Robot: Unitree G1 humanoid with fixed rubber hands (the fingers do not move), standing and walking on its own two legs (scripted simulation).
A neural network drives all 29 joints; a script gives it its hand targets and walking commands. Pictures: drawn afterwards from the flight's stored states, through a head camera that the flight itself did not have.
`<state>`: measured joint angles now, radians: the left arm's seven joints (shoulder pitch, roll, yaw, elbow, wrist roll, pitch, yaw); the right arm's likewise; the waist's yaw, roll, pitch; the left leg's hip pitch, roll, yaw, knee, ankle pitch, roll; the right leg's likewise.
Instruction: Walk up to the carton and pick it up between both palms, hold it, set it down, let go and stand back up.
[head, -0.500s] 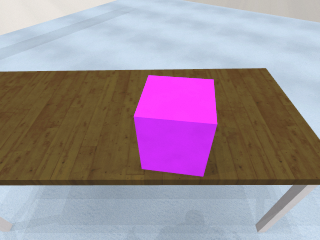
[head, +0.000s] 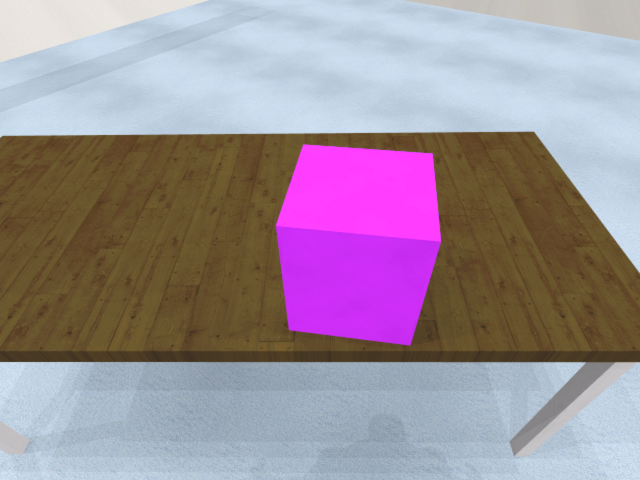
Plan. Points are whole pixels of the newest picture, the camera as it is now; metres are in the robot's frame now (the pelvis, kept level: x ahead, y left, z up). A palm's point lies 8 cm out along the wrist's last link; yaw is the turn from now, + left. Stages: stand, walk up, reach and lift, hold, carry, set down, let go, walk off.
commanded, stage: stand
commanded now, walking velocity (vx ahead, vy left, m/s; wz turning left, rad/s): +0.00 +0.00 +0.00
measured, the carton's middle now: (357, 246) +0.49 -0.02 +0.00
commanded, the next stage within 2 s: none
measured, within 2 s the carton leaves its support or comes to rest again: neither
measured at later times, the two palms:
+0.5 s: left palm out of the picture +0.08 +0.30 -0.12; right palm out of the picture +0.07 -0.31 -0.11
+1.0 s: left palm out of the picture +0.10 +0.30 -0.11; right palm out of the picture +0.09 -0.31 -0.11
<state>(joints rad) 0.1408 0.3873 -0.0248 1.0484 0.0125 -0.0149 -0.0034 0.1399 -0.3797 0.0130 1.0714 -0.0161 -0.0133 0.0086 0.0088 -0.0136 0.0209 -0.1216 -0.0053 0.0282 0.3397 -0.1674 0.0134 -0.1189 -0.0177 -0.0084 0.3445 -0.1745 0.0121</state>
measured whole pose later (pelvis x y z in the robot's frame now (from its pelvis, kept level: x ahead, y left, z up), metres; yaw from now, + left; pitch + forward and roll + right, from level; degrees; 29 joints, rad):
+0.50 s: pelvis +0.00 +0.00 +0.00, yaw +0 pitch -2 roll +0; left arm 0.13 0.38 -0.03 1.08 0.01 -0.01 0.00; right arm 0.14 -0.38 0.01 1.10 -0.01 -0.01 0.01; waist -0.01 -0.02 0.03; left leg -0.13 -0.01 0.03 0.34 -0.17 0.02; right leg -0.13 -0.02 0.00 0.34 -0.17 0.02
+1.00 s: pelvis +0.01 +0.00 +0.00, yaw +0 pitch -2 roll +0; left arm 0.11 0.38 -0.02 1.08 0.01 -0.01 0.00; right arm 0.12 -0.37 0.00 1.10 -0.01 -0.02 0.00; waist 0.00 -0.02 0.03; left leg -0.11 -0.01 0.03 0.31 -0.17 0.01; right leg -0.11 -0.02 0.00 0.33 -0.18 0.01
